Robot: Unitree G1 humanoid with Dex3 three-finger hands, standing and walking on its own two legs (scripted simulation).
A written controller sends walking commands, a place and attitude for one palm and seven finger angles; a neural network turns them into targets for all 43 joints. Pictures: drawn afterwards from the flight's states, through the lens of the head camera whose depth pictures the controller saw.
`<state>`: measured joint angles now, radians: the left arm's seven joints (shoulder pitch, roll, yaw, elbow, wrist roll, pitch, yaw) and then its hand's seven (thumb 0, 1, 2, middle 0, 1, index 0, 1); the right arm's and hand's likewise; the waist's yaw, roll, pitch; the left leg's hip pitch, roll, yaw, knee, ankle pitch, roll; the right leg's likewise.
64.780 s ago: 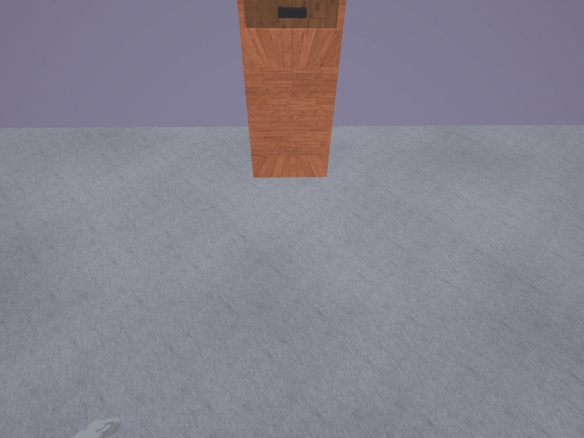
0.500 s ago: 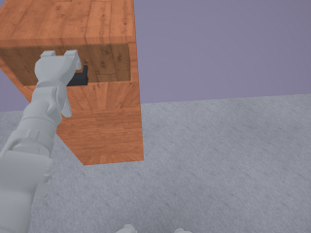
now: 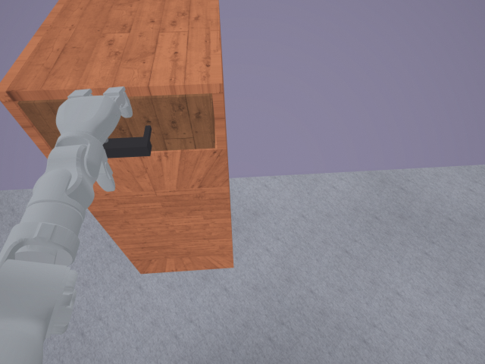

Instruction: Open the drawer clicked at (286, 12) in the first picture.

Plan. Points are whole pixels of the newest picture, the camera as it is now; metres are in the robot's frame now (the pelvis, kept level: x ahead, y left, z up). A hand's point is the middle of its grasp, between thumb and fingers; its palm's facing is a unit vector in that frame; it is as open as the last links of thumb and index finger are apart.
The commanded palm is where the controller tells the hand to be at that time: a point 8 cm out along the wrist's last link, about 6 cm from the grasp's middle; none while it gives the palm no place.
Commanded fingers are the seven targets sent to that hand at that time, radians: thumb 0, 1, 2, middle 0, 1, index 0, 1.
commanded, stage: lift the fingers back up to retry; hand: left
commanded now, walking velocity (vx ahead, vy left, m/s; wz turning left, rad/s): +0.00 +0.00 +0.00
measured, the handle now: (124, 139) +0.51 +0.23 +0.06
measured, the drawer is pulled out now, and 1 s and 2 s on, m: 0.00 0.00 0.00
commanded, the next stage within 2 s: re-aim the fingers above the handle in 0.26 s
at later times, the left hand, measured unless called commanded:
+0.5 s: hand (112, 137) +0.46 +0.22 +0.12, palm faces -0.01 -0.03 -1.00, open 13.8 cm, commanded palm +0.44 +0.22 +0.18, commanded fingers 0.00 -0.50 0.30 -0.30 -1.20 -0.30 -1.20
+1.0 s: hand (109, 136) +0.46 +0.22 +0.12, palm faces +0.00 -0.04 -1.00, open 13.8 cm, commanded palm +0.44 +0.23 +0.18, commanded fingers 0.00 -0.50 0.30 -0.30 -1.20 -0.30 -1.20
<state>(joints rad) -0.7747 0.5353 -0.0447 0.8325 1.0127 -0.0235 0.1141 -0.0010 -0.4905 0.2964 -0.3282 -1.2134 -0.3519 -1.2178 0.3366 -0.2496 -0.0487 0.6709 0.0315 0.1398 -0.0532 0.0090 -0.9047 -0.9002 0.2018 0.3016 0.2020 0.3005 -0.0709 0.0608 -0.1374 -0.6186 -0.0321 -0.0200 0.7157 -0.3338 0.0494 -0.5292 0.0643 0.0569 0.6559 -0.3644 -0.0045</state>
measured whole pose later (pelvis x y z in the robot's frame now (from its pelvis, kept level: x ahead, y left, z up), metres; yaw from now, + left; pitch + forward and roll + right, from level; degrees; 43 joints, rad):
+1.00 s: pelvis +0.00 -0.02 +0.01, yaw +0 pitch +12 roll -1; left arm -0.78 0.55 -0.03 0.84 1.01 -0.06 0.06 0.00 -0.49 0.30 -0.32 -1.20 -0.32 -1.20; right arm 0.30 -0.26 -0.04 0.67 0.04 0.16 -0.06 0.01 -0.91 -0.90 0.20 0.30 0.20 0.30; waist -0.06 0.06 -0.11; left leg -0.56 -0.02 -0.02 0.66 -0.31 0.03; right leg -0.48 0.07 0.06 0.63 -0.35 -0.02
